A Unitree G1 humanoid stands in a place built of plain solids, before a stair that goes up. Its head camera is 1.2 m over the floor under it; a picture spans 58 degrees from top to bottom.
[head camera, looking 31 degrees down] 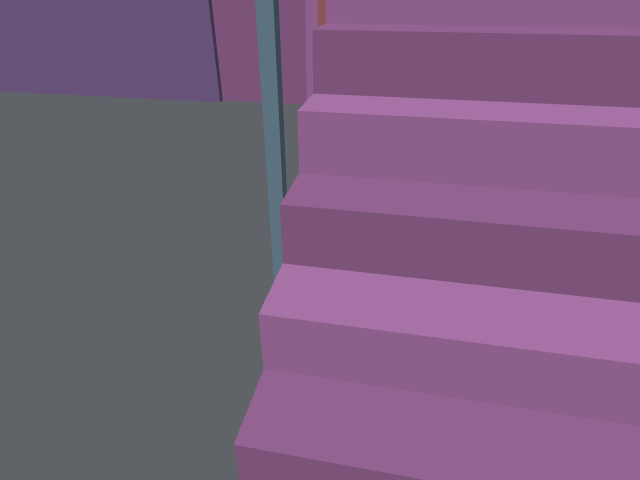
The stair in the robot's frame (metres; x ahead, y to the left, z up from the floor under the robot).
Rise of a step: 0.21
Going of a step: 0.25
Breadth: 1.60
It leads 11 degrees to the right of straight ahead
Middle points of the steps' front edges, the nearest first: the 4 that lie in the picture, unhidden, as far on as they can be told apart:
0.75 -0.62 0.42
1.00 -0.66 0.63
1.24 -0.71 0.84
1.48 -0.76 1.06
